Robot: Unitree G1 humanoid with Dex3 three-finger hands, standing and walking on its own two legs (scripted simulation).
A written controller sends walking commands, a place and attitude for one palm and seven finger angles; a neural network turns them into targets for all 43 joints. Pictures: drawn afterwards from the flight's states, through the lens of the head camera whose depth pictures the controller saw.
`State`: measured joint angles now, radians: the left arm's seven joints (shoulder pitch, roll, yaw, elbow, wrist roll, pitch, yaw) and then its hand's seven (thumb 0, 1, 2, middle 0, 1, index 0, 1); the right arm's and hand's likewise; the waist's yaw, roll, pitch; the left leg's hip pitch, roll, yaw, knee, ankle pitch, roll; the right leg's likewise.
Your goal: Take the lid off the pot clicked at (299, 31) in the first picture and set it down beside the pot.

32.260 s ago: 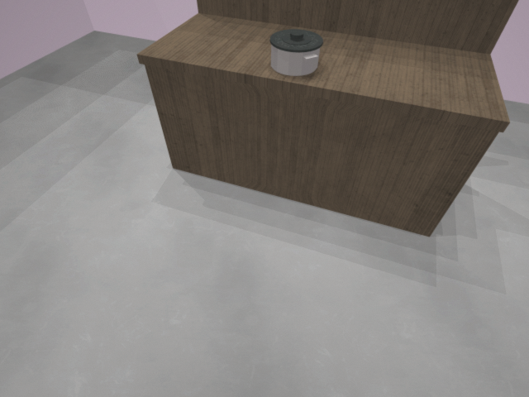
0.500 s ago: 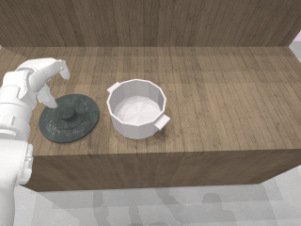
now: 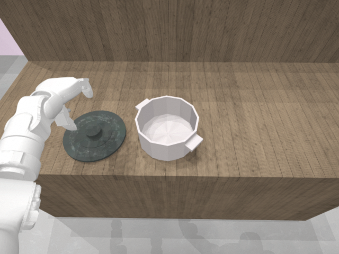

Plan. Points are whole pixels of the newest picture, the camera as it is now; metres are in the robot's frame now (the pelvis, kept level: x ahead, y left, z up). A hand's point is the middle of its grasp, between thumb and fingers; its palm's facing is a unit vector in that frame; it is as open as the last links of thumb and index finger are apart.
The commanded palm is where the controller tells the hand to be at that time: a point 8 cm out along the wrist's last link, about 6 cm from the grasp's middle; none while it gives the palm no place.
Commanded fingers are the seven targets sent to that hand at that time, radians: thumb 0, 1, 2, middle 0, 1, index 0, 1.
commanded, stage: draw the hand back to the body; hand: left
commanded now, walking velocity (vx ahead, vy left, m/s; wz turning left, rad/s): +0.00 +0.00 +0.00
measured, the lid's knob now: (93, 130) +0.49 +0.24 -0.07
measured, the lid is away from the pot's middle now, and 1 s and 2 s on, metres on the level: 0.24 0.24 0.24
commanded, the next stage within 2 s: step back with the hand held close in 1.96 s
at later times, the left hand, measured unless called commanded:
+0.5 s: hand (77, 110) +0.39 +0.19 +0.14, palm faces +0.26 -0.93 -0.27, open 10.8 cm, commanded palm +0.34 +0.24 +0.16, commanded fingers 0.00 0.27 0.64 -0.28 -0.75 -0.28 -0.75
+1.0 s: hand (64, 144) +0.30 +0.19 +0.16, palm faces +0.39 -0.88 -0.27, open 8.5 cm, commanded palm +0.25 +0.23 +0.17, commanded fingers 0.00 0.81 0.86 -0.21 -0.36 -0.21 -0.36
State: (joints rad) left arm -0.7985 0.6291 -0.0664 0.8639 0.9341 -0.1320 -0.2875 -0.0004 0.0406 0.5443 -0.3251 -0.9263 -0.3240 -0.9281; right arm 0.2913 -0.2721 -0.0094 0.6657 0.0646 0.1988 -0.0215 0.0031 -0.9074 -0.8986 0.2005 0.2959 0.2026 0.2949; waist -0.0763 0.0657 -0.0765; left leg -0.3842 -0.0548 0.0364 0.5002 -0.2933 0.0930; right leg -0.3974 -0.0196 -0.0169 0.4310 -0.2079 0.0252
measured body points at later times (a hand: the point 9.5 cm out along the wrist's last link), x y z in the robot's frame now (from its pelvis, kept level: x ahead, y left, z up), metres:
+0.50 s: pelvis +0.00 -0.03 +0.01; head +0.02 -0.03 +0.46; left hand +0.37 +0.24 +0.16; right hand +0.13 -0.26 -0.10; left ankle -0.04 +0.05 -0.74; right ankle -0.01 -0.15 -0.74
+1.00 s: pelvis +0.00 -0.06 +0.01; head -0.01 -0.09 +0.46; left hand +0.27 +0.23 +0.17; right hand +0.18 -0.29 -0.09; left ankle -0.04 +0.05 -0.74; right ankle -0.01 -0.15 -0.74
